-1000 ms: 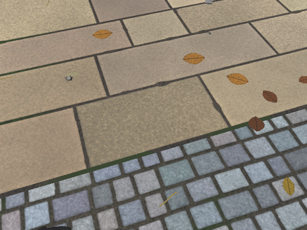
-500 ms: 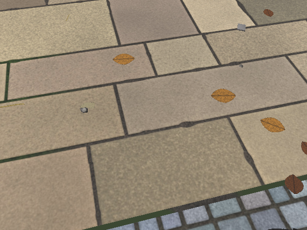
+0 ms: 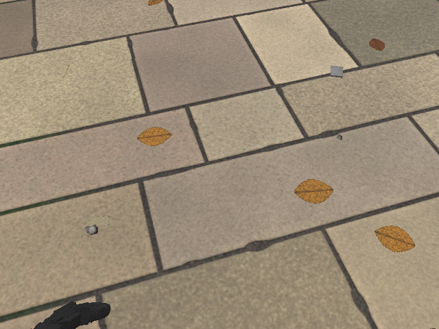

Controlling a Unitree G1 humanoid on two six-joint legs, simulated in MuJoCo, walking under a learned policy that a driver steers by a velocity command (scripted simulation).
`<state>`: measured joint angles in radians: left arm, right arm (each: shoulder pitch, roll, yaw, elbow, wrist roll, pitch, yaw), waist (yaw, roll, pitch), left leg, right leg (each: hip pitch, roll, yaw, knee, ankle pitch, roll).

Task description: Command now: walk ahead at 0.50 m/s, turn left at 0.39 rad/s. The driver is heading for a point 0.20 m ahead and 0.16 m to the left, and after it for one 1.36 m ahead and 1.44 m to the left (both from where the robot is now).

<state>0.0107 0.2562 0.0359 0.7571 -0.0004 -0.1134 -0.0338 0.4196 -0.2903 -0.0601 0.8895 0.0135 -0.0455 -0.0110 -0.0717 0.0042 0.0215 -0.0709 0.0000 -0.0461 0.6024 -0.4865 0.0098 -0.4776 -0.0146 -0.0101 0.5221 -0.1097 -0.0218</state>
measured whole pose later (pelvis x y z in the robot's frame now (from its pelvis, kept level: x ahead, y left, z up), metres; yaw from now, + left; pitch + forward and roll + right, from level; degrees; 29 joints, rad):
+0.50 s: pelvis +0.18 +0.02 +0.00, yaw +16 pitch +2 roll -2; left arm 0.11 0.30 0.07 0.86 0.00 -0.02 0.01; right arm 0.14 -0.30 -0.08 0.62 -0.01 0.00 0.02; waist 0.01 0.00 0.08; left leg -0.48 -0.02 0.02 0.60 -0.15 0.07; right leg -0.30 -0.04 -0.09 0.99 -0.56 0.04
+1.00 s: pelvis +0.23 -0.01 +0.01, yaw +34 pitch +1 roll +1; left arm 0.17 0.29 0.07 0.81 0.02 0.00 0.02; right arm 0.19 -0.34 -0.10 0.59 0.01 0.05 -0.02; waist 0.01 0.04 0.03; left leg -0.55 -0.12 -0.14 1.00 -0.42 -0.02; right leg -0.27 -0.01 0.01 0.49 -0.24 0.00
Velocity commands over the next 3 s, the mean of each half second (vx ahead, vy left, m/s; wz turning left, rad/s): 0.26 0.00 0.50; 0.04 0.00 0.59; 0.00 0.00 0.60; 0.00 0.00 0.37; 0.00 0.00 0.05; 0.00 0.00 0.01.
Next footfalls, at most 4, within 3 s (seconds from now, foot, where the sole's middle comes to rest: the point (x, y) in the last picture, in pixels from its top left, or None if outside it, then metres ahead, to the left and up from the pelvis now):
0.44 left None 0.29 0.14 -0.76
0.88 right None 0.34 -0.08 -0.76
1.32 left None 0.16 0.12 -0.76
1.76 right None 0.35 0.00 -0.76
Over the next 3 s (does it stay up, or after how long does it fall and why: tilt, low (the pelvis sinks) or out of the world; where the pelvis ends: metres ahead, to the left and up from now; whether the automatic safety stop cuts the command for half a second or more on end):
stays up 0.19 0.03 0.01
